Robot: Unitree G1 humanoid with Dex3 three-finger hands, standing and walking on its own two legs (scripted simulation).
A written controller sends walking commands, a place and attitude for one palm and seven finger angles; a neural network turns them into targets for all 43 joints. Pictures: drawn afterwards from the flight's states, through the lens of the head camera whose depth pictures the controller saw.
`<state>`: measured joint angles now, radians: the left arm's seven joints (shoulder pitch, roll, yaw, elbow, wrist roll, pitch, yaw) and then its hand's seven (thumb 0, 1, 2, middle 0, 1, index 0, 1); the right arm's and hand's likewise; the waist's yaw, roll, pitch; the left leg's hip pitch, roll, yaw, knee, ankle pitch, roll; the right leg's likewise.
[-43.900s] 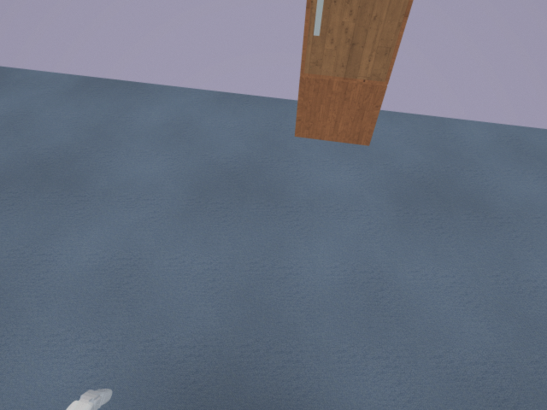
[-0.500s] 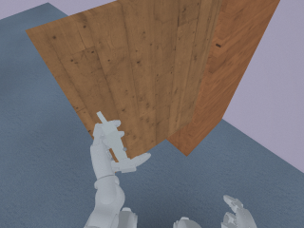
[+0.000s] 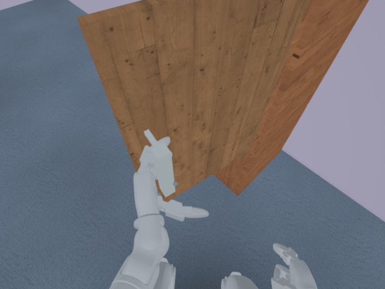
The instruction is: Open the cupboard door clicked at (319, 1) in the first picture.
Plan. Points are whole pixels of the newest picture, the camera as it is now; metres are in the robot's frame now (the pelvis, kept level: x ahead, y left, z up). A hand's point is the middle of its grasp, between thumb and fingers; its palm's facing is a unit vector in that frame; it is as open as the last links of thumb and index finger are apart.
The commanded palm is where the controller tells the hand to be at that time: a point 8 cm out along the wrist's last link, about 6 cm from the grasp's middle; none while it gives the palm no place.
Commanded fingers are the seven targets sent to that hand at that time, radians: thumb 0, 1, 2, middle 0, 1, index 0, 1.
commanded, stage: slide the hand sideways off the handle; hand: left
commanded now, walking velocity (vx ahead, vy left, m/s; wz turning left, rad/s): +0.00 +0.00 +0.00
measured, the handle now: (159, 164) +0.36 +0.10 +0.04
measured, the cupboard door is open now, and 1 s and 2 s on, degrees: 79 82 82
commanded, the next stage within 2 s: draw the hand back to the body in 1.14 s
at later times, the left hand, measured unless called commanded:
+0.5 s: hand (167, 208) +0.27 +0.07 +0.04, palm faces -0.11 -0.99 +0.00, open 16.2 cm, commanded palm +0.25 +0.13 +0.04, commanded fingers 0.00 -0.50 0.30 -0.15 -0.30 -0.15 -0.30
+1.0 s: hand (145, 224) +0.24 +0.10 +0.04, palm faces -0.08 -1.00 -0.04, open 16.2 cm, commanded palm +0.21 +0.17 +0.04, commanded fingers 0.00 -0.50 0.30 -0.15 -0.30 -0.15 -0.30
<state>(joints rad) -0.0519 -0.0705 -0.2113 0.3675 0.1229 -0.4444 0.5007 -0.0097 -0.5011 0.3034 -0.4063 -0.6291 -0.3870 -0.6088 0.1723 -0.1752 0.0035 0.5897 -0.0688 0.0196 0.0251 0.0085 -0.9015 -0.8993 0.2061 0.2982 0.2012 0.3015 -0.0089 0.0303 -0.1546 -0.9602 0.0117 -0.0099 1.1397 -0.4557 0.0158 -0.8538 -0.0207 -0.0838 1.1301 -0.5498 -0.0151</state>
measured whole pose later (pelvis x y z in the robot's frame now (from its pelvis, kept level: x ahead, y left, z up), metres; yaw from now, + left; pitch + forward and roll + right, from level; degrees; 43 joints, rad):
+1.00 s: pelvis +0.02 -0.02 -0.01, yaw -1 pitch +17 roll -1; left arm 0.44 0.17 -0.05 -0.09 -0.14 -0.42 -0.11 -0.01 -0.50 0.30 -0.17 -0.31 -0.18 -0.32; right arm 0.22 -0.21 0.00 0.44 0.00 0.00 -0.03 0.01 -0.90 -0.90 0.21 0.30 0.20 0.30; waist 0.00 0.04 -0.16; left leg -0.98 0.04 -0.02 1.21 -0.52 -0.01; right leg -0.88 0.00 -0.09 1.20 -0.62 -0.04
